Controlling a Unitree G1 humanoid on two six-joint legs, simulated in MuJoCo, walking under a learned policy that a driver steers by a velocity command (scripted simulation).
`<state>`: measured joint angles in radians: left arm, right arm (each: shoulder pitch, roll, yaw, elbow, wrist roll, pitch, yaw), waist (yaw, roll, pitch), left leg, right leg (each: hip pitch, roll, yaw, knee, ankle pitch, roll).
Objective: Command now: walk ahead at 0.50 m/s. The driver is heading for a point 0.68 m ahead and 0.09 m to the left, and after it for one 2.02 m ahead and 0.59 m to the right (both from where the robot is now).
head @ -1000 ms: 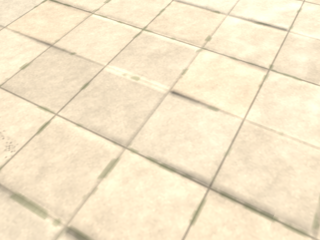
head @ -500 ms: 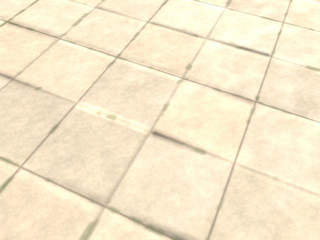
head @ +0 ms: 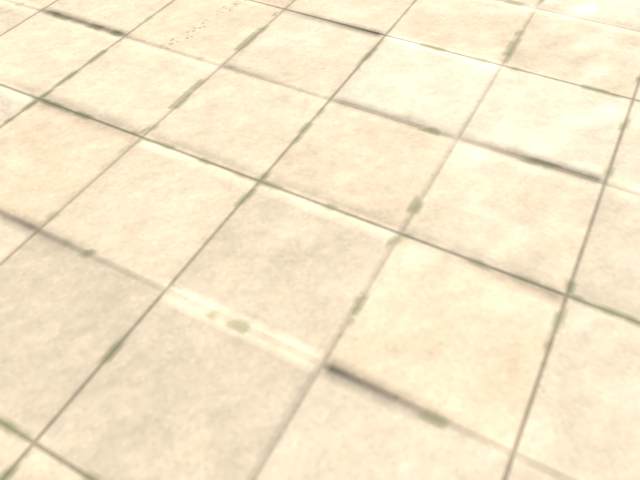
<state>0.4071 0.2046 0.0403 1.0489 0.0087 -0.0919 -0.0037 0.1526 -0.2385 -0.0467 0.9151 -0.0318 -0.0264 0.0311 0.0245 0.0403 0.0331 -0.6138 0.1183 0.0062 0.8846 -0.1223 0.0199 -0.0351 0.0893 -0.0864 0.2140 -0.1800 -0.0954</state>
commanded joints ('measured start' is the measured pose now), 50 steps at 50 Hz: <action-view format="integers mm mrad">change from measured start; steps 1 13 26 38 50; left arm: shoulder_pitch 23 145 -267 -283 -79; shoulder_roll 120 21 55 88 132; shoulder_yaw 17 -6 15 24 40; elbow -34 -36 -138 -170 -62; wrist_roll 0 -34 24 16 -8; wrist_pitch -14 1 55 20 0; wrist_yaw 3 7 -26 -9 10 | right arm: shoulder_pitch -92 376 259 318 113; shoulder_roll -27 -267 -70 -105 -25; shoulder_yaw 4 -77 -13 -20 -17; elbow -72 32 88 140 -4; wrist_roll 7 -34 22 4 -14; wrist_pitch -9 -53 -77 -63 -21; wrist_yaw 2 -37 -31 -52 -13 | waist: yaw -1 -147 -28 19 -57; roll -92 216 14 34 -85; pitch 62 -322 58 -8 5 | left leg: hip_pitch -12 963 510 721 69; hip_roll -16 296 69 99 -23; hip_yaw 43 -542 -86 0 -4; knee -134 -524 -781 -463 114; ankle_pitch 96 -163 168 736 -115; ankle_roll -10 306 182 140 -24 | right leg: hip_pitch -47 -455 -623 -318 -142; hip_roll -256 -37 -207 -66 -260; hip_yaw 146 -20 62 -21 319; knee -118 996 677 289 -61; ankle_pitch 266 -106 98 12 173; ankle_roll -108 24 79 -28 -166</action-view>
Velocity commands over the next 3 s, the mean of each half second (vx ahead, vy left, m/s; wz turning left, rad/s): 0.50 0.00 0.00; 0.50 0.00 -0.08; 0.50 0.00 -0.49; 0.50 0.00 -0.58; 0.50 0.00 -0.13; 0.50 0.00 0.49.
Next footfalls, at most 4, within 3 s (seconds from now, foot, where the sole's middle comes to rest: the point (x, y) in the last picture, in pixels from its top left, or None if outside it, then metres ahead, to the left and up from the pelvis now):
0.24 left None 0.30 0.12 -0.78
0.78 right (378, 434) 0.60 -0.06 -0.78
1.32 left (308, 317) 0.90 0.10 -0.78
1.86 right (424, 267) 1.06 -0.20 -0.78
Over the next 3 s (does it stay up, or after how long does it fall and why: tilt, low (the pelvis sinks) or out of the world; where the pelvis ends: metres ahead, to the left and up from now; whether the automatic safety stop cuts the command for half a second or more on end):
stays up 1.48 -0.46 -0.02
